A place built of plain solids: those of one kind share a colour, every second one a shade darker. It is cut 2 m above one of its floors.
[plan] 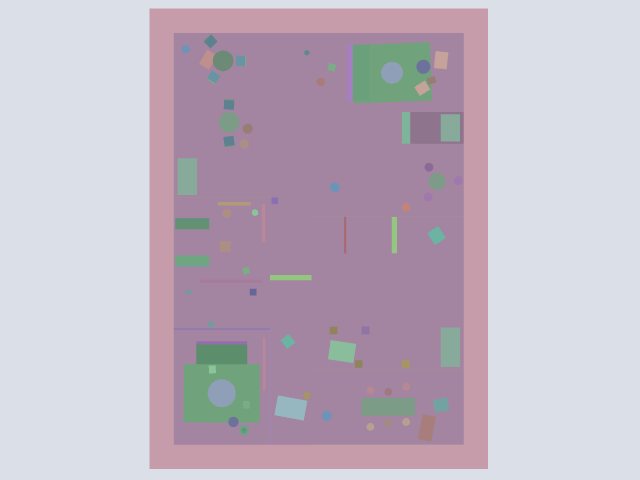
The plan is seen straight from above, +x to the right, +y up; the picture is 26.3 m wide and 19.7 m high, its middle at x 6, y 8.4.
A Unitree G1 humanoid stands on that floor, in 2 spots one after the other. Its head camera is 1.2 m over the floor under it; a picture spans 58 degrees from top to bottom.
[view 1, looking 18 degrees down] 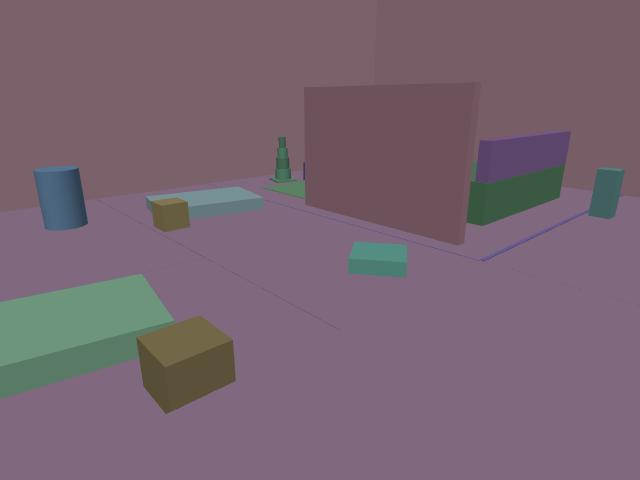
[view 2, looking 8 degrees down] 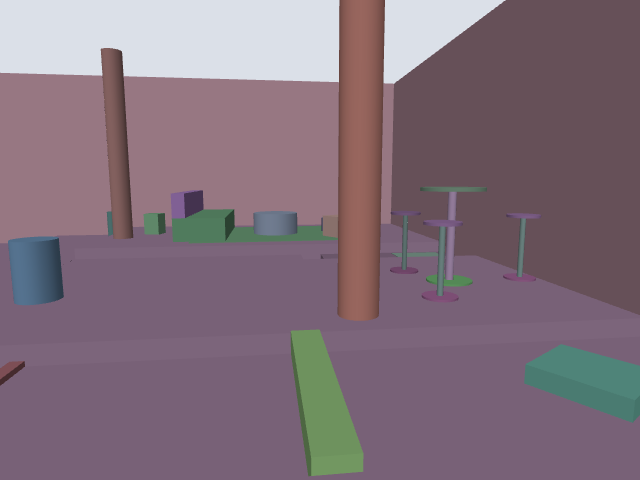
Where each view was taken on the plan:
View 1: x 7.26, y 6.38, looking -132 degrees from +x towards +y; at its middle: floor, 4.20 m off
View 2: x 8.78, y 6.24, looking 83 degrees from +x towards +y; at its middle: low_rug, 7.99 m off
